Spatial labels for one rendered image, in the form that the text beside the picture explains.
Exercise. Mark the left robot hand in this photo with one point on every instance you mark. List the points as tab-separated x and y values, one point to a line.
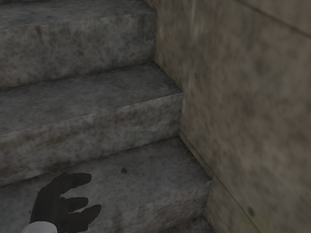
51	208

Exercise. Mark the left robot forearm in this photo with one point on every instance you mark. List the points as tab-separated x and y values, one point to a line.
40	227

